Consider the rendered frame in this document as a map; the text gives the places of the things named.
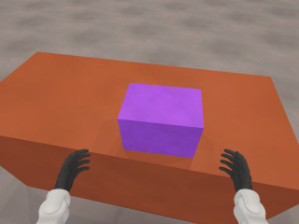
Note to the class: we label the robot left hand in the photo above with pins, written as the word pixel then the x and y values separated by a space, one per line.
pixel 70 170

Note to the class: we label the carton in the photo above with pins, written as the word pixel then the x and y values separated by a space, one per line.
pixel 161 120

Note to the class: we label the robot right hand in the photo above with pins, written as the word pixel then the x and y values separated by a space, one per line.
pixel 240 173

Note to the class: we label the pedestal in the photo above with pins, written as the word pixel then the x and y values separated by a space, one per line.
pixel 55 104

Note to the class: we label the robot left forearm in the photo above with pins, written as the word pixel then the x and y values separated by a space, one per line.
pixel 55 209

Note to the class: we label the robot right forearm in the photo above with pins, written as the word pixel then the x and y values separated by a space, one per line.
pixel 248 209

